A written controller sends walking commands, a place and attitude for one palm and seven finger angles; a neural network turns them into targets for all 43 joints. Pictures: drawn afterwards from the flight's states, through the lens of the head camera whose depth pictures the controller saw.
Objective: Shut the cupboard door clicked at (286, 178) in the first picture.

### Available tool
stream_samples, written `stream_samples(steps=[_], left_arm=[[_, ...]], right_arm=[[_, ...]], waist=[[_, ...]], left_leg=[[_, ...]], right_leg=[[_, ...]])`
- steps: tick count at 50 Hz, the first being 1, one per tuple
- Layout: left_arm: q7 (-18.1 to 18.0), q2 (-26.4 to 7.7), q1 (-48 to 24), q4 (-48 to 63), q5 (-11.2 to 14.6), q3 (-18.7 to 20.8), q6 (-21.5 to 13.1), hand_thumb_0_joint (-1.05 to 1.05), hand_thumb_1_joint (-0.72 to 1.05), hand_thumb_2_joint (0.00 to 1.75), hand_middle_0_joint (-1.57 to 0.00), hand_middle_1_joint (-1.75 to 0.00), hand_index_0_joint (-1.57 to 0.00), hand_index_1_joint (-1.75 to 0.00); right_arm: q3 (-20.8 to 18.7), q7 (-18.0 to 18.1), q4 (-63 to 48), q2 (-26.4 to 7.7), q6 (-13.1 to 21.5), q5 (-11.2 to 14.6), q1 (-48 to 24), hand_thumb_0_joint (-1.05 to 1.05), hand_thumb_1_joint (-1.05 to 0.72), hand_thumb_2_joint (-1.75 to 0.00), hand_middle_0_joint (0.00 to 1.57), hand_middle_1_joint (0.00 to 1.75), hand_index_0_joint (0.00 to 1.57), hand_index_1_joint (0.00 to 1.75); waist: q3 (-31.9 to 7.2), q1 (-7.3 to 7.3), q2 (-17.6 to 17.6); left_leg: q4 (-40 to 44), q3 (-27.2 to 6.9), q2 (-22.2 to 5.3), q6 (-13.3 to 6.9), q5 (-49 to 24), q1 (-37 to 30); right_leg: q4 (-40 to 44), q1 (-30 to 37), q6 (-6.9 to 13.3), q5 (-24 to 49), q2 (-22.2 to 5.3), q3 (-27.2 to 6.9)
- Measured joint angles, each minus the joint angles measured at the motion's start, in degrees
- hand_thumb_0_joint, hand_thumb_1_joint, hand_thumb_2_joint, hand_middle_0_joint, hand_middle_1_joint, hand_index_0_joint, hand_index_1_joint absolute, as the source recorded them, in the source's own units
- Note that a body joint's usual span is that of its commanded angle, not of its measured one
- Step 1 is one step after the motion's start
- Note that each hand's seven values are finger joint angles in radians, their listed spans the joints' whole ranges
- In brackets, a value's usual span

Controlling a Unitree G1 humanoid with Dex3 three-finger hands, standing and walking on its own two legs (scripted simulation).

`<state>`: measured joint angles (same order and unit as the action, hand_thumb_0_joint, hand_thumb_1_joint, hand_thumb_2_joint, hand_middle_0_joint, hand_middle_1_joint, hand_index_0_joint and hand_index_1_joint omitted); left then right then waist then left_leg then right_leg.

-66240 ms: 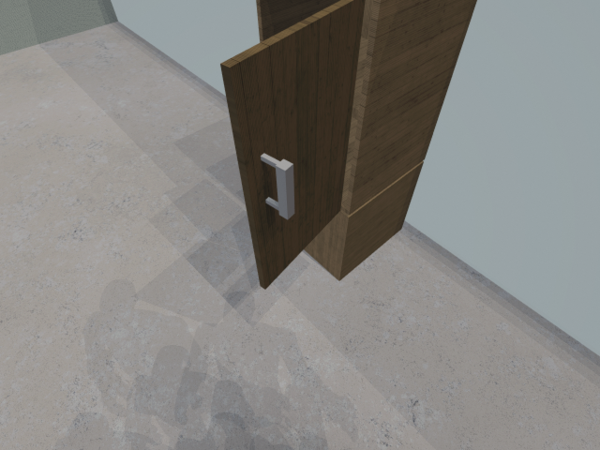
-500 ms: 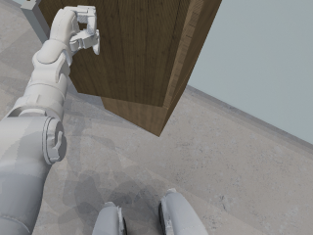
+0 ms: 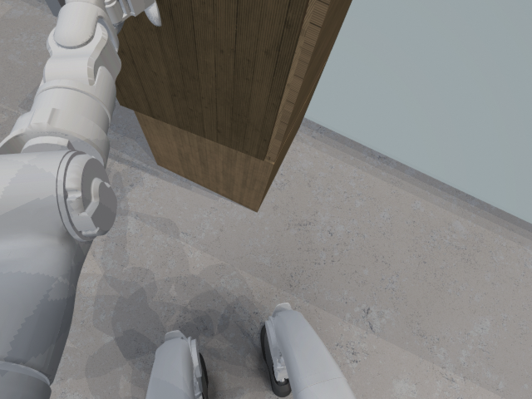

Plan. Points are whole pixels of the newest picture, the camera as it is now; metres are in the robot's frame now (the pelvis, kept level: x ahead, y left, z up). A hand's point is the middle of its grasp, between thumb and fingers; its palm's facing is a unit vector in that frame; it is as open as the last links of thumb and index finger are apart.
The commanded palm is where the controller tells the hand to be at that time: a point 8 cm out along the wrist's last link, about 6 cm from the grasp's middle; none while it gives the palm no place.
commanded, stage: pull the fist back off the door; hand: left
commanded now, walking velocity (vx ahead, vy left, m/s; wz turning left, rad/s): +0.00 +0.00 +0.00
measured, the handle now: out of the picture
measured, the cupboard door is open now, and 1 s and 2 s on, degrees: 5 3 3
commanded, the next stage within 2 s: draw the hand back to the body in 0.78 s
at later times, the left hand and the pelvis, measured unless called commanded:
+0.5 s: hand (160, 18) +0.57 +0.03 +0.13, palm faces +0.07 -1.00 -0.02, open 3.1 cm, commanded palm +0.52 +0.07 +0.13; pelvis +0.04 -0.01 +0.04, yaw +0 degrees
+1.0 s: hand (171, 48) +0.51 +0.02 +0.14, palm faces +0.07 -1.00 -0.03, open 3.1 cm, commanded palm +0.46 +0.09 +0.14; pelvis +0.02 -0.01 +0.05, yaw +1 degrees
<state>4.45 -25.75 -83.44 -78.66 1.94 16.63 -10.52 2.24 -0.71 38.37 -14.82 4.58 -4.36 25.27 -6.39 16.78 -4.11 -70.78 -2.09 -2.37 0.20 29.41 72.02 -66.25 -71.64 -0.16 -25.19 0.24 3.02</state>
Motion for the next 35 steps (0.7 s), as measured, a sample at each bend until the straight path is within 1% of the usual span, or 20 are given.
stream_samples(steps=[1,2,3,4,5,6,7,8,10,13,15,18,22,24,27,31,35], left_arm=[[-5.1,1.56,0.28,0.51,-0.57,1.31,-0.38,0.04,0.92,0.97,-1.3,-1.5,-1.32,-1.5],[-10.13,3.03,0.74,1.1,-1.8,2.38,-1.13,0.04,0.91,0.96,-1.3,-1.5,-1.31,-1.5],[-14.59,4.27,1.31,1.52,-3.55,2.83,-2.25,0.03,0.9,0.95,-1.3,-1.5,-1.31,-1.5],[-18.27,5.19,1.85,1.63,-5.53,2.85,-3.54,0.03,0.9,0.95,-1.3,-1.5,-1.31,-1.5],[-20.99,5.79,2.45,1.7,-7.42,2.62,-4.73,0.03,0.9,0.94,-1.3,-1.5,-1.31,-1.5],[-22.71,6.13,3.15,1.84,-9.0,2.28,-5.73,0.03,0.91,0.94,-1.3,-1.5,-1.3,-1.5],[-23.57,6.27,3.92,2.04,-10.14,1.88,-6.51,0.03,0.92,0.95,-1.3,-1.5,-1.3,-1.5],[-23.67,6.32,4.74,2.27,-10.78,1.56,-7.03,0.03,0.93,0.95,-1.3,-1.5,-1.3,-1.5],[-22.65,6.51,6.62,2.86,-10.63,1.29,-7.43,0.02,0.94,0.95,-1.3,-1.5,-1.3,-1.5],[-20.46,7.77,9.67,3.66,-8.35,1.29,-7.38,0.02,0.93,0.94,-1.3,-1.5,-1.3,-1.5],[-19.69,9.05,11.86,4.13,-6.77,1.89,-7.81,0.02,0.93,0.93,-1.3,-1.5,-1.3,-1.5],[-19.55,10.94,15.65,5.88,-5.64,2.27,-9.96,0.02,0.92,0.92,-1.3,-1.5,-1.29,-1.5],[-19.56,13.68,21.25,9.78,-5.38,-0.15,-13.49,0.02,0.91,0.91,-1.3,-1.5,-1.29,-1.5],[-19.34,15.14,23.94,11.49,-5.06,-1.95,-14.18,0.02,0.9,0.91,-1.3,-1.5,-1.29,-1.5],[-19.21,17.52,27.42,13.19,-4.15,-4.23,-14.19,0.02,0.9,0.91,-1.3,-1.5,-1.29,-1.5],[-19.96,20.43,31.38,16.0,-3.34,-6.46,-14.88,0.02,0.9,0.9,-1.3,-1.5,-1.29,-1.5],[-20.73,22.3,34.55,19.26,-3.83,-9.27,-16.71,0.02,0.9,0.9,-1.3,-1.5,-1.3,-1.5]], right_arm=[[-0.11,-0.88,-0.21,0.2,-0.04,-0.73,0.43,0.0,-0.91,-0.9,0.21,0.3,0.2,0.3],[-0.21,-1.83,-0.45,0.4,-0.08,-1.53,0.84,0.0,-0.91,-0.9,0.21,0.3,0.2,0.3],[-0.31,-2.82,-0.64,0.62,-0.13,-2.28,1.18,0.0,-0.91,-0.9,0.21,0.3,0.2,0.3],[-0.38,-3.75,-0.73,0.86,-0.21,-2.93,1.41,0.0,-0.91,-0.9,0.21,0.3,0.2,0.3],[-0.47,-4.55,-0.74,1.14,-0.41,-3.37,1.51,0.0,-0.91,-0.9,0.21,0.3,0.2,0.3],[-0.57,-5.2,-0.71,1.45,-0.75,-3.58,1.53,0.0,-0.91,-0.9,0.21,0.3,0.2,0.3],[-0.68,-5.65,-0.65,1.77,-1.2,-3.6,1.49,0.0,-0.91,-0.9,0.21,0.3,0.2,0.3],[-0.76,-5.9,-0.61,2.06,-1.71,-3.47,1.44,0.0,-0.91,-0.9,0.21,0.3,0.2,0.3],[-0.86,-5.99,-0.72,2.46,-2.75,-2.96,1.58,0.0,-0.91,-0.9,0.21,0.3,0.2,0.3],[-0.93,-5.67,-0.9,2.64,-3.92,-2.05,2.04,0.0,-0.91,-0.9,0.21,0.3,0.2,0.3],[-0.93,-5.41,-1.1,2.4,-4.27,-1.71,2.41,0.0,-0.91,-0.9,0.21,0.3,0.2,0.3],[-1.44,-5.23,-1.41,1.92,-4.38,-1.51,2.78,0.0,-0.91,-0.9,0.21,0.3,0.2,0.3],[-2.82,-5.35,-1.38,1.27,-4.58,-1.21,2.66,0.0,-0.91,-0.9,0.21,0.3,0.2,0.3],[-3.51,-5.34,-1.26,0.96,-5.05,-0.91,2.16,0.0,-0.91,-0.9,0.21,0.3,0.2,0.3],[-4.2,-5.1,-1.16,0.5,-5.72,-0.38,0.88,0.0,-0.91,-0.9,0.21,0.3,0.2,0.3],[-4.8,-4.56,-1.5,0.23,-5.85,-0.13,-1.54,0.0,-0.91,-0.9,0.2,0.29,0.2,0.3],[-5.18,-4.19,-1.81,0.43,-5.68,-0.02,-4.06,0.0,-0.91,-0.9,0.2,0.29,0.2,0.3]], waist=[[-0.26,-0.09,-0.02],[-0.59,-0.13,-0.05],[-0.92,-0.13,-0.11],[-1.19,-0.03,-0.14],[-1.33,0.1,-0.15],[-1.36,0.23,-0.14],[-1.3,0.35,-0.12],[-1.16,0.39,-0.09],[-0.96,0.2,-0.14],[-0.65,-0.72,-0.06],[-0.69,-1.37,-0.03],[-1.09,-2.33,0.24],[-1.72,-4.06,0.79],[-1.92,-5.04,1.08],[-1.98,-6.34,1.47],[-1.7,-7.42,1.92],[-1.61,-8.32,2.07]], left_leg=[[0.17,0.11,0.0,0.02,-0.01,0.01],[0.36,0.24,-0.02,0.03,-0.01,0.02],[0.52,0.37,-0.05,0.04,0.01,0.01],[0.67,0.51,-0.06,0.06,0.05,-0.07],[0.82,0.65,-0.08,0.08,0.11,-0.28],[1.05,0.79,-0.12,0.09,0.16,-0.64],[1.39,0.96,-0.15,0.09,0.17,-1.18],[1.88,1.15,-0.2,0.08,0.13,-1.89],[3.28,1.53,-0.27,0.08,-0.11,-3.67],[6.07,2.13,-0.38,0.08,-0.65,-7.26],[7.95,2.4,-0.4,0.1,-1.02,-9.62],[10.13,2.75,-0.41,0.18,-1.29,-12.71],[11.85,2.92,-0.3,0.35,-1.23,-15.99],[12.46,2.88,-0.21,0.41,-1.15,-17.5],[13.24,2.69,-0.02,0.44,-1.15,-19.52],[13.74,2.42,0.3,0.48,-1.25,-21.24],[13.52,2.44,0.59,0.5,-1.15,-22.15]], right_leg=[[0.09,-0.08,-0.06,-0.01,0.0,-0.11],[0.19,-0.19,-0.1,-0.01,0.02,-0.24],[0.26,-0.27,-0.11,-0.04,0.04,-0.37],[0.29,-0.3,-0.11,-0.1,0.05,-0.5],[0.32,-0.21,-0.1,-0.17,0.07,-0.63],[0.42,0.04,-0.07,-0.23,0.11,-0.77],[0.63,0.44,-0.04,-0.26,0.15,-0.93],[0.99,1.03,-0.02,-0.22,0.2,-1.1],[2.13,2.55,0.03,0.0,0.3,-1.44],[4.53,5.77,0.05,0.51,0.44,-1.98],[6.18,7.96,0.05,0.81,0.49,-2.21],[7.97,10.78,0.1,0.96,0.52,-2.51],[9.19,13.82,0.21,0.62,0.43,-2.64],[9.63,15.3,0.26,0.41,0.35,-2.59],[10.26,17.38,0.29,0.2,0.16,-2.39],[10.56,19.2,0.3,0.02,-0.16,-2.12],[9.99,19.99,0.28,-0.31,-0.45,-2.16]])
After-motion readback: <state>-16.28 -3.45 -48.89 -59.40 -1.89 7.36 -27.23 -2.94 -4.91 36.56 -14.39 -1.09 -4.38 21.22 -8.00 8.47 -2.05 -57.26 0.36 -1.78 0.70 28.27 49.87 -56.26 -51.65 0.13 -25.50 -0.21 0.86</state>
